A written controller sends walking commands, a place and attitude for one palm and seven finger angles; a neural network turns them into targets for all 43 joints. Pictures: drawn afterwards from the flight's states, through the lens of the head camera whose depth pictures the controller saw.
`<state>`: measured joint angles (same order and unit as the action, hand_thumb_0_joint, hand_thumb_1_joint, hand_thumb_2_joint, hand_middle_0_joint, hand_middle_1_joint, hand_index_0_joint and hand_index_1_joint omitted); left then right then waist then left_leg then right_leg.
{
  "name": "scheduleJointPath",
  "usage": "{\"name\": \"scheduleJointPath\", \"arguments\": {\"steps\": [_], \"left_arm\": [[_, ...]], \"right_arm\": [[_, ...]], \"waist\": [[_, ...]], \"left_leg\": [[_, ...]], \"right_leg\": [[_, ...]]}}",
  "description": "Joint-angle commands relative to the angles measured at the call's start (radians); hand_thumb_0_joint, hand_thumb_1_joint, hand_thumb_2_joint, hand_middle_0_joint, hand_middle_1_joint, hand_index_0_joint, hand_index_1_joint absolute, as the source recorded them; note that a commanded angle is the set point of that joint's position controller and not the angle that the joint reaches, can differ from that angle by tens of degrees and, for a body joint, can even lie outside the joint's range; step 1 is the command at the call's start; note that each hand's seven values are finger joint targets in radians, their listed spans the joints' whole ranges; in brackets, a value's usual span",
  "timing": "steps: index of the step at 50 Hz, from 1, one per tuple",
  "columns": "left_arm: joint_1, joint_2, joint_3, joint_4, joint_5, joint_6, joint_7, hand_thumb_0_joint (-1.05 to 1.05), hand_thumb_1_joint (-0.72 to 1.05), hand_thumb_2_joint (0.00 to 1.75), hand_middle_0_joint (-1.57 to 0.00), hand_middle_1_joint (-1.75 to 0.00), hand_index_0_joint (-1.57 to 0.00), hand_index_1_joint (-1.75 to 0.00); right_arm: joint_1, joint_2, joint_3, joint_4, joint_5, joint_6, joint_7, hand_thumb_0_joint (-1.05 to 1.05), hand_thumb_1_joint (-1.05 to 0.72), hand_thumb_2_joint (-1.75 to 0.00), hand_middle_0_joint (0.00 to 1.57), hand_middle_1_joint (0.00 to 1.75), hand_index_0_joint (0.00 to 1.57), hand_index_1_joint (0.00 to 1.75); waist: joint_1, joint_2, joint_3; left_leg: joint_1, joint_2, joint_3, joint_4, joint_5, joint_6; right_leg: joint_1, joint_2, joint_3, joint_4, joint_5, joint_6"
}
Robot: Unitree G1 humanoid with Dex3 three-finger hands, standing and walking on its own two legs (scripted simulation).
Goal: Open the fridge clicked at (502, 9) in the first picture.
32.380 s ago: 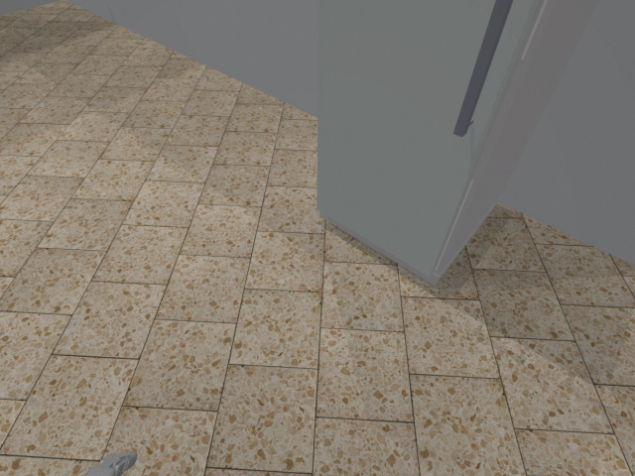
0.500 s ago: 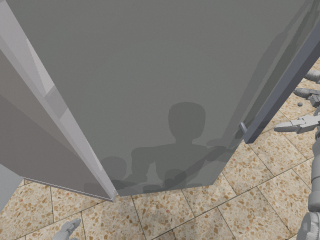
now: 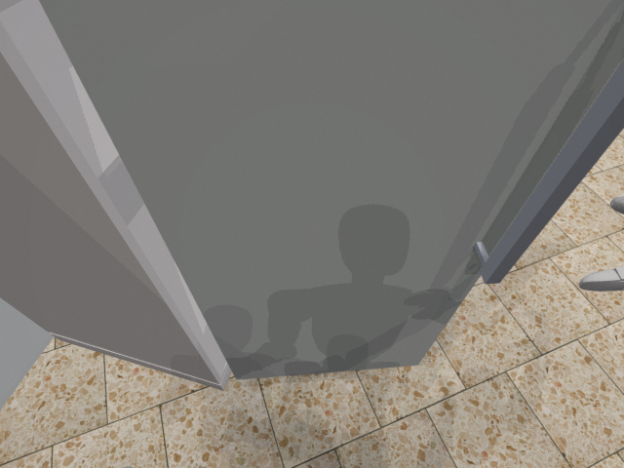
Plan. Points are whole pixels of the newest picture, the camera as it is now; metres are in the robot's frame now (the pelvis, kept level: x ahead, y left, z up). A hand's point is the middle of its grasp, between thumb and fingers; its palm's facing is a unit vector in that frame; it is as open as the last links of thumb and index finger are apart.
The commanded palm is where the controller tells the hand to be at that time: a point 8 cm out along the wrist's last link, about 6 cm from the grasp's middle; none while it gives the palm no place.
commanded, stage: slip the hand off the handle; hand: right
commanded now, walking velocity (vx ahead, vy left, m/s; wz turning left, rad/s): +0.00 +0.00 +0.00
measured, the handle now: (549, 168) +0.45 -0.23 +0.17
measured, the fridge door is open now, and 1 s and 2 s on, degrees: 70 70 70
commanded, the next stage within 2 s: draw the hand back to the body in 0.48 s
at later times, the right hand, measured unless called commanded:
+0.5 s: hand out of the picture +0.28 -0.32 +0.13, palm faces +0.33 +0.93 -0.17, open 14.7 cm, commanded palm +0.25 -0.35 +0.14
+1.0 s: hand out of the picture +0.23 -0.30 +0.15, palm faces +0.17 +0.98 -0.02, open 14.7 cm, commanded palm +0.20 -0.33 +0.16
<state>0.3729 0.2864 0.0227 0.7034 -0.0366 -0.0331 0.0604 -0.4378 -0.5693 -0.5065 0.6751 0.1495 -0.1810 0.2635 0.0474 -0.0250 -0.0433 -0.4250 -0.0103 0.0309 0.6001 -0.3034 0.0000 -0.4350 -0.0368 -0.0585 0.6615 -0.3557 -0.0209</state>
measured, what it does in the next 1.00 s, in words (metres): stands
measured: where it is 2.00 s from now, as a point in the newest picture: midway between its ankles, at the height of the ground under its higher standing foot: outside the picture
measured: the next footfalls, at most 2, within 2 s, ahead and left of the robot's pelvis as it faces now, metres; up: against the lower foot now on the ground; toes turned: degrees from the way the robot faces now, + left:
none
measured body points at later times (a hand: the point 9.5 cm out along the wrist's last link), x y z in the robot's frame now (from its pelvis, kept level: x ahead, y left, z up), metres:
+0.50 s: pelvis -0.02 +0.01 +0.00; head -0.01 +0.01 +0.45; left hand +0.15 +0.25 -0.09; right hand +0.26 -0.37 +0.14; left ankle +0.00 +0.12 -0.72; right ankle -0.02 -0.10 -0.72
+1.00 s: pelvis -0.02 +0.02 +0.01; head -0.03 +0.03 +0.45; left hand +0.16 +0.27 -0.07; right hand +0.22 -0.35 +0.15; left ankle +0.00 +0.12 -0.72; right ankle -0.02 -0.10 -0.72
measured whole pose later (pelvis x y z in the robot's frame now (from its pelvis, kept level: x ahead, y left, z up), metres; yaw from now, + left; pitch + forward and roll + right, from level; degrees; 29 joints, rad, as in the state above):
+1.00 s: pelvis -0.02 +0.02 +0.01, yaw -2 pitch -1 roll +1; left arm 0.24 0.31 -0.02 0.64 -0.08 -0.18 0.11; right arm -0.02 -0.49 -0.52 0.25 0.39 0.09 0.46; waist -0.04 -0.05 -0.02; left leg -0.26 -0.01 0.06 0.57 -0.29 0.02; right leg -0.27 -0.03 -0.03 0.60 -0.31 0.00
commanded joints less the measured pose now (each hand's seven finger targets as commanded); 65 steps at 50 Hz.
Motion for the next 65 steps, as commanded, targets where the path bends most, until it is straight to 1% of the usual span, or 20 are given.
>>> {"name": "scheduleJointPath", "arguments": {"steps": [1, 6, 12, 16, 22, 26, 30, 31, 32, 33, 36, 38, 42, 49, 55, 56, 57, 58, 62, 65], "left_arm": [[-0.044, 0.16, 0.044, -0.135, 0.0, -0.058, 0.019, 0.0, 0.9, 0.9, -0.2, -0.3, -0.2, -0.3], [-0.082, 0.14, 0.033, -0.151, 0.009, -0.082, 0.025, 0.0, 0.9, 0.9, -0.2, -0.3, -0.2, -0.3], [-0.134, 0.131, 0.02, -0.142, 0.002, -0.106, 0.044, 0.0, 0.9, 0.9, -0.2, -0.3, -0.2, -0.3], [-0.168, 0.133, 0.004, -0.139, -0.008, -0.117, 0.058, 0.0, 0.9, 0.9, -0.2, -0.3, -0.2, -0.3], [-0.202, 0.123, 0.002, -0.163, -0.001, -0.14, 0.058, 0.0, 0.9, 0.9, -0.2, -0.3, -0.2, -0.3], [-0.21, 0.125, -0.006, -0.139, 0.001, -0.151, 0.067, 0.0, 0.9, 0.9, -0.2, -0.3, -0.2, -0.3], [-0.213, 0.126, -0.007, -0.121, 0.002, -0.164, 0.077, 0.0, 0.9, 0.9, -0.2, -0.3, -0.2, -0.3], [-0.227, 0.146, -0.01, -0.123, -0.024, -0.167, 0.087, 0.0, 0.9, 0.9, -0.2, -0.3, -0.2, -0.3], [-0.236, 0.147, -0.004, -0.134, -0.035, -0.174, 0.097, 0.0, 0.9, 0.9, -0.2, -0.3, -0.2, -0.3], [-0.249, 0.142, -0.006, -0.147, -0.035, -0.18, 0.102, 0.0, 0.9, 0.9, -0.2, -0.3, -0.2, -0.3], [-0.254, 0.148, -0.017, -0.16, -0.031, -0.192, 0.107, 0.0, 0.9, 0.9, -0.2, -0.3, -0.2, -0.3], [-0.251, 0.138, -0.02, -0.175, -0.03, -0.194, 0.092, 0.0, 0.9, 0.9, -0.2, -0.3, -0.2, -0.3], [-0.269, 0.139, -0.015, -0.218, -0.035, -0.197, 0.06, 0.0, 0.9, 0.9, -0.2, -0.3, -0.2, -0.3], [-0.278, 0.136, -0.009, -0.229, -0.042, -0.219, 0.065, 0.0, 0.9, 0.9, -0.2, -0.3, -0.2, -0.3], [-0.298, 0.13, -0.024, -0.195, -0.031, -0.249, 0.101, 0.0, 0.9, 0.9, -0.2, -0.3, -0.2, -0.3], [-0.305, 0.123, -0.022, -0.183, 0.023, -0.255, 0.085, 0.0, 0.9, 0.9, -0.2, -0.3, -0.2, -0.3], [-0.325, 0.101, -0.029, -0.174, 0.028, -0.259, 0.084, 0.0, 0.9, 0.9, -0.2, -0.3, -0.2, -0.3], [-0.322, 0.099, -0.03, -0.165, 0.029, -0.261, 0.083, 0.0, 0.9, 0.9, -0.2, -0.3, -0.2, -0.3], [-0.316, 0.1, -0.015, -0.155, 0.032, -0.246, 0.064, 0.0, 0.9, 0.9, -0.2, -0.3, -0.2, -0.3], [-0.319, 0.089, -0.011, -0.143, 0.037, -0.242, 0.055, 0.0, 0.9, 0.9, -0.2, -0.3, -0.2, -0.3]], "right_arm": [[-0.247, -0.332, -0.109, -0.286, 0.033, -0.057, -0.046, 0.0, 0.55, -0.2, 0.25, 1.15, 0.25, 1.15], [-0.213, -0.29, -0.065, -0.453, 0.008, -0.063, -0.081, 0.0, 0.55, -0.2, 0.25, 1.15, 0.25, 1.15], [-0.139, -0.226, -0.033, -0.462, 0.04, -0.037, -0.058, 0.0, 0.55, -0.2, 0.25, 1.15, 0.25, 1.15], [-0.148, -0.182, 0.01, -0.415, 0.058, 0.01, -0.034, 0.0, 0.55, -0.2, 0.25, 1.15, 0.25, 1.15], [-0.075, -0.19, -0.005, -0.53, 0.062, 0.004, -0.031, 0.0, 0.55, -0.2, 0.25, 1.15, 0.25, 1.15], [-0.141, -0.199, -0.006, -0.543, 0.069, -0.023, -0.036, 0.0, 0.55, -0.2, 0.25, 1.15, 0.25, 1.15], [-0.153, -0.215, -0.016, -0.509, 0.061, -0.021, -0.041, 0.0, 0.55, -0.2, 0.25, 1.15, 0.25, 1.15], [-0.142, -0.141, 0.051, -0.456, 0.179, 0.041, 0.077, 0.0, 0.55, -0.2, 0.25, 1.15, 0.25, 1.15], [-0.177, -0.217, 0.007, -0.524, 0.205, 0.07, 0.136, 0.0, 0.55, -0.2, 0.25, 1.15, 0.25, 1.15], [-0.187, -0.234, 0.007, -0.565, 0.214, 0.095, 0.171, 0.0, 0.55, -0.2, 0.25, 1.15, 0.25, 1.15], [-0.082, -0.301, -0.058, -0.521, 0.231, 0.151, 0.242, 0.0, 0.55, -0.2, 0.25, 1.15, 0.25, 1.15], [0.063, -0.29, -0.1, -0.466, 0.239, 0.174, 0.237, 0.0, 0.55, -0.2, 0.25, 1.15, 0.25, 1.15], [0.24, -0.256, -0.153, -0.479, 0.272, 0.219, 0.213, 0.0, 0.55, -0.2, 0.25, 1.15, 0.25, 1.15], [0.13, -0.169, -0.045, -0.713, 0.265, 0.197, 0.192, 0.0, 0.55, -0.2, 0.25, 1.15, 0.25, 1.15], [0.093, -0.192, -0.053, -0.811, 0.242, 0.145, 0.149, 0.0, 0.37, -0.29, 0.24, 1.04, 0.24, 1.04], [0.077, -0.324, -0.123, -0.844, 0.075, 0.11, -0.087, 0.0, 0.33, -0.31, 0.24, 1.02, 0.24, 1.02], [0.164, -0.131, -0.007, -0.829, 0.06, 0.102, -0.184, 0.0, 0.3, -0.32, 0.24, 1.0, 0.24, 1.0], [0.258, -0.068, 0.013, -0.809, 0.057, 0.105, -0.235, 0.0, 0.26, -0.34, 0.24, 0.98, 0.24, 0.98], [0.424, -0.061, 0.01, -0.993, -0.007, 0.07, -0.348, 0.0, 0.12, -0.41, 0.24, 0.89, 0.24, 0.89], [0.462, -0.019, 0.038, -1.053, -0.036, 0.057, -0.39, 0.0, 0.01, -0.46, 0.23, 0.83, 0.23, 0.83]], "waist": [[-0.04, -0.028, -0.26], [-0.044, -0.139, -0.297], [-0.041, -0.1, -0.24], [-0.026, -0.049, -0.131], [-0.061, -0.088, -0.209], [-0.035, -0.063, -0.155], [-0.041, -0.081, -0.171], [-0.025, -0.097, -0.237], [-0.046, -0.107, -0.269], [-0.057, -0.144, -0.296], [-0.071, -0.102, -0.262], [-0.091, -0.01, -0.163], [-0.116, 0.049, -0.132], [-0.068, -0.052, -0.117], [-0.07, -0.098, -0.118], [-0.114, -0.115, -0.031], [-0.088, -0.118, -0.007], [-0.089, -0.077, 0.033], [-0.113, -0.081, -0.118], [-0.109, -0.085, -0.112]], "left_leg": [[0.137, -0.035, 0.0, -0.023, 0.28, 0.017], [0.134, -0.039, -0.001, -0.026, 0.252, 0.022], [0.136, -0.035, 0.007, -0.055, 0.194, 0.023], [0.101, -0.024, 0.008, -0.091, 0.09, 0.021], [0.149, -0.019, 0.003, -0.078, 0.143, 0.026], [0.124, -0.019, 0.002, -0.09, 0.112, 0.021], [0.135, -0.013, -0.002, -0.098, 0.094, 0.021], [0.222, -0.004, -0.016, -0.123, 0.141, 0.03], [0.262, 0.0, -0.017, -0.122, 0.205, 0.03], [0.283, 0.002, -0.019, -0.121, 0.23, 0.029], [0.304, 0.004, -0.021, -0.114, 0.288, 0.027], [0.288, 0.014, -0.025, -0.111, 0.298, 0.02], [0.297, 0.039, -0.047, -0.097, 0.337, 0.009], [0.214, 0.012, -0.06, -0.132, 0.188, 0.01], [0.225, -0.002, -0.035, -0.172, 0.061, 0.017], [0.214, 0.028, -0.064, -0.229, 0.007, 0.03], [0.204, 0.033, -0.037, -0.242, -0.016, 0.027], [0.197, 0.027, -0.02, -0.248, -0.03, 0.024], [0.322, 0.017, -0.004, -0.224, 0.089, 0.025], [0.351, 0.005, 0.004, -0.229, 0.152, 0.025]], "right_leg": [[0.118, 0.023, 0.067, -0.074, 0.351, -0.003], [0.183, 0.021, 0.07, -0.079, 0.375, 0.006], [0.172, 0.021, 0.082, -0.108, 0.281, 0.011], [0.126, 0.023, 0.09, -0.135, 0.148, 0.006], [0.178, 0.03, 0.092, -0.125, 0.212, 0.01], [0.161, 0.03, 0.09, -0.124, 0.174, 0.008], [0.162, 0.034, 0.092, -0.133, 0.157, 0.009], [0.224, 0.034, 0.085, -0.153, 0.18, 0.006], [0.252, 0.033, 0.086, -0.15, 0.227, 0.0], [0.267, 0.039, 0.082, -0.148, 0.251, -0.001], [0.246, 0.042, 0.092, -0.144, 0.307, -0.005], [0.178, 0.039, 0.093, -0.149, 0.297, -0.004], [0.128, 0.033, 0.083, -0.134, 0.285, 0.003], [0.197, 0.025, 0.077, -0.133, 0.225, 0.007], [0.249, 0.031, 0.093, -0.18, 0.155, 0.001], [0.188, 0.036, 0.08, -0.184, 0.126, 0.016], [0.205, 0.036, 0.081, -0.209, 0.091, 0.026], [0.207, 0.031, 0.084, -0.229, 0.057, 0.029], [0.283, 0.018, 0.065, -0.272, 0.155, 0.017], [0.311, 0.012, 0.056, -0.297, 0.231, 0.02]]}}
